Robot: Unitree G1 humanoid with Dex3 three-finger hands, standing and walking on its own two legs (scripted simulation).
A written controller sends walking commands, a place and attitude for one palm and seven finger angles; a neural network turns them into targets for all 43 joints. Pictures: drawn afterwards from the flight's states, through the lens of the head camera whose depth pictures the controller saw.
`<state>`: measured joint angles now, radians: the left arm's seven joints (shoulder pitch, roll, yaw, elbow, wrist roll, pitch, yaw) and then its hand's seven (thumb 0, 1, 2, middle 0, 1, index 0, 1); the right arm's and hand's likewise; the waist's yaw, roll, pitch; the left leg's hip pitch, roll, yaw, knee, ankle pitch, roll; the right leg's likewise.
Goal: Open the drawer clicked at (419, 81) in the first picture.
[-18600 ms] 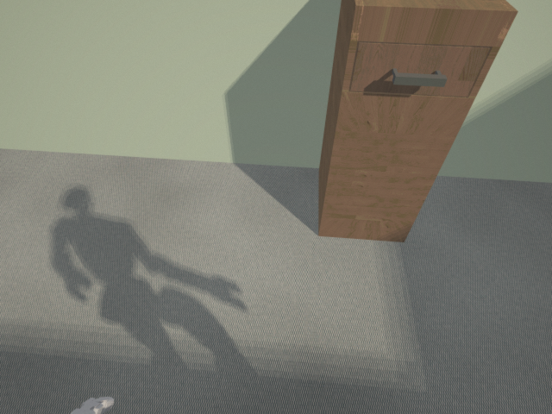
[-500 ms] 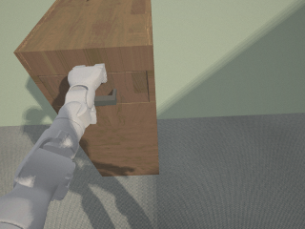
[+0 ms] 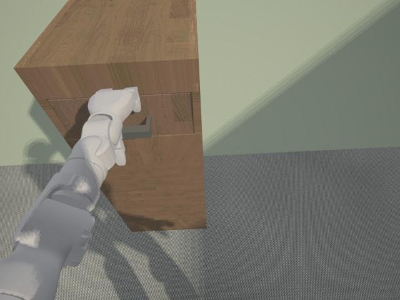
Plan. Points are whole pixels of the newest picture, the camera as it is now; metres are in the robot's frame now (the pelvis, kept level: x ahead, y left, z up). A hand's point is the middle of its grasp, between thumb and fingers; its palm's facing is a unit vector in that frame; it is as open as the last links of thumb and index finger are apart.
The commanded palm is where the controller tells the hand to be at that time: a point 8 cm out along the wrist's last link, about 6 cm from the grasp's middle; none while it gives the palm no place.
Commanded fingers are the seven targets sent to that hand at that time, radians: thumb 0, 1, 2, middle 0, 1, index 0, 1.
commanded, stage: move the hooked fingers above the handle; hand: left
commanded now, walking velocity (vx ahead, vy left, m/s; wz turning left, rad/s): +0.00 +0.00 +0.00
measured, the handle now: (124, 126) +0.52 +0.19 +0.04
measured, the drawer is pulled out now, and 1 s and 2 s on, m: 0.00 0.00 0.00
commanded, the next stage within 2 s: none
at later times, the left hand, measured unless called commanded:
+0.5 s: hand (121, 135) +0.46 +0.17 +0.08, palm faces -0.22 -0.03 -0.97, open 13.8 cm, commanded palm +0.45 +0.18 +0.15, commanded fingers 0.00 -0.50 0.30 -0.30 -1.20 -0.30 -1.20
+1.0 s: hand (90, 127) +0.46 +0.23 +0.11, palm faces -0.07 +0.02 -1.00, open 13.6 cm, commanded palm +0.44 +0.20 +0.15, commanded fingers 0.00 -0.50 0.30 -0.30 -1.20 -0.30 -1.20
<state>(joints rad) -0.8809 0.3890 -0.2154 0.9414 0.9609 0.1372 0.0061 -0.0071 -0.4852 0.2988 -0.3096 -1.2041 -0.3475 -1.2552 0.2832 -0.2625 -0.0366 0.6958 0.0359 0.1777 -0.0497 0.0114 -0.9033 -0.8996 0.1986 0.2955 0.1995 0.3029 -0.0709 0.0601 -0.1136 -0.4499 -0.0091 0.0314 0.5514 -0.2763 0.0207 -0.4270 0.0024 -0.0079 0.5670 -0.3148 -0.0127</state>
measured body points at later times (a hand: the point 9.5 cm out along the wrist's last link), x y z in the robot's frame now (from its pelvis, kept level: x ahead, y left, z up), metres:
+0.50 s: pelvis +0.01 +0.01 +0.00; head +0.06 -0.01 +0.44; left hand +0.46 +0.17 +0.13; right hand +0.08 -0.27 -0.14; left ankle -0.01 +0.11 -0.73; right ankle -0.03 -0.11 -0.73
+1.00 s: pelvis +0.00 -0.01 +0.00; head +0.04 -0.04 +0.45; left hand +0.45 +0.22 +0.16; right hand +0.10 -0.26 -0.14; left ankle -0.01 +0.11 -0.73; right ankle -0.03 -0.11 -0.73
